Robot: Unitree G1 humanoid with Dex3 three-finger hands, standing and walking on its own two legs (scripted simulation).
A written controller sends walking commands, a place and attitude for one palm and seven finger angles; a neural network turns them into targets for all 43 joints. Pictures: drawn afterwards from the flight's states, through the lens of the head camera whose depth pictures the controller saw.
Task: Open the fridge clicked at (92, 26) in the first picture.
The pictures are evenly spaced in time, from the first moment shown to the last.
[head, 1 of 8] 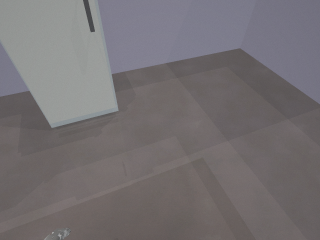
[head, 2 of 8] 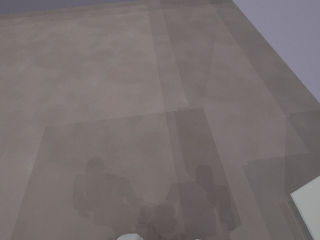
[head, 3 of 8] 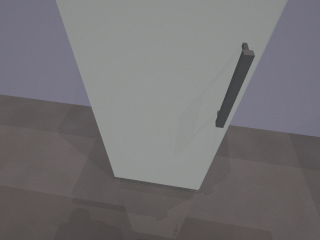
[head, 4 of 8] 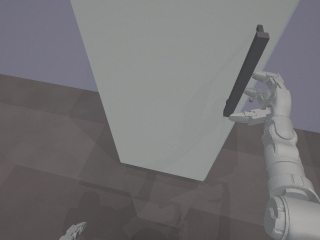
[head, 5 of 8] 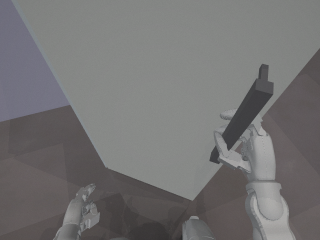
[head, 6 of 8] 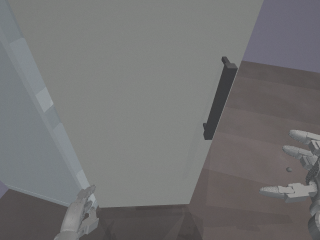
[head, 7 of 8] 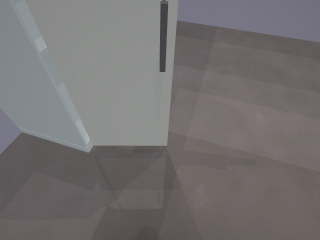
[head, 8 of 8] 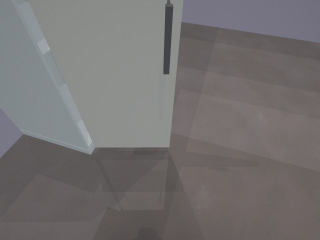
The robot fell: no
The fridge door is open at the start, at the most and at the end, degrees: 0 74 72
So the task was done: yes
